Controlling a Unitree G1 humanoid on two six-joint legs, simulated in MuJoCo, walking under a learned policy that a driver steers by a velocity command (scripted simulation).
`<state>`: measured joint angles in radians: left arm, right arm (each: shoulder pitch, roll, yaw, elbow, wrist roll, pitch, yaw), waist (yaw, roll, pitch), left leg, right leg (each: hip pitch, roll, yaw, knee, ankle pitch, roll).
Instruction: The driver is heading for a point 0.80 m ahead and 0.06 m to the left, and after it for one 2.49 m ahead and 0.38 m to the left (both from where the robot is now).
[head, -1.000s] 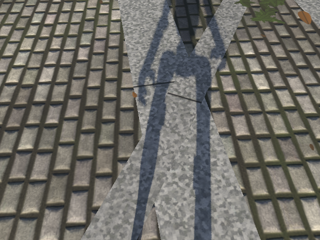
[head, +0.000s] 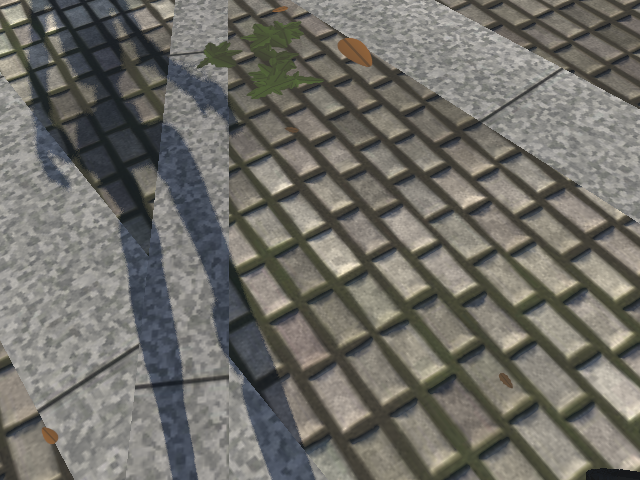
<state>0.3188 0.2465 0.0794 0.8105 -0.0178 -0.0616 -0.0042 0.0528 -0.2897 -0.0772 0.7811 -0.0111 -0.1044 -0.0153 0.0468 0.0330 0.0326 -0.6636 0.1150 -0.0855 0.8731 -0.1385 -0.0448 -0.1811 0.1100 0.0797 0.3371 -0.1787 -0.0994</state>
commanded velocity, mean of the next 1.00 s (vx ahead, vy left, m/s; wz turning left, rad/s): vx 0.50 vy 0.00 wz -0.11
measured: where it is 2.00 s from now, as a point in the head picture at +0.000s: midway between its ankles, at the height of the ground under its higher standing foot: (350, 236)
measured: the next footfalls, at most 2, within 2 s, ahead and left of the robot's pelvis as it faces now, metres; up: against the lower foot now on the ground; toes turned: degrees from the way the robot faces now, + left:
left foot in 0.22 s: +0.32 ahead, +0.14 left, +0.00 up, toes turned -8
right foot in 0.74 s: +0.56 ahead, -0.15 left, +0.00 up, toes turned -10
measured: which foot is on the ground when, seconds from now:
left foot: up 0.00-0.20, down 0.22-0.74, up 0.76-1.00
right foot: down 0.00-0.24, up 0.26-0.72, down 0.74-1.00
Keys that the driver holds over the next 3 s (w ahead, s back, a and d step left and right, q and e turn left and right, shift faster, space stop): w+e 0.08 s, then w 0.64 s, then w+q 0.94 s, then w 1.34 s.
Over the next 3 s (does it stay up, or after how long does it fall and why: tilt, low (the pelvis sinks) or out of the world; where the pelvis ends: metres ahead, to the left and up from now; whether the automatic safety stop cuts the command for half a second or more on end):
stays up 1.58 0.24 0.00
